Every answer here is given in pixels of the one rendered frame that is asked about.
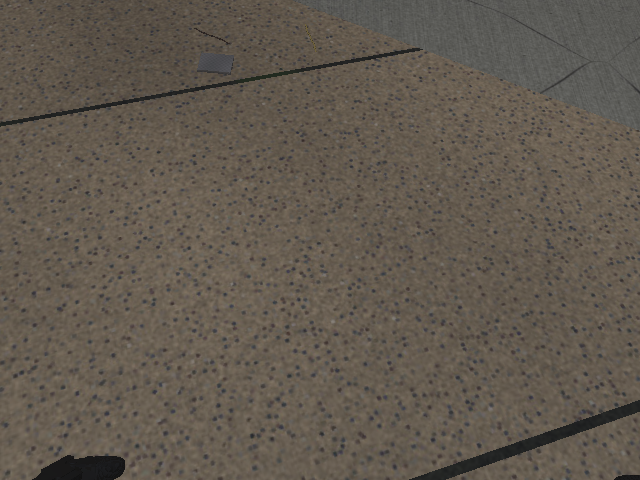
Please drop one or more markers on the left robot hand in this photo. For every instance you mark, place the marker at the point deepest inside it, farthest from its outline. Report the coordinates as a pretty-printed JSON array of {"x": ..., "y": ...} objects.
[{"x": 88, "y": 468}]

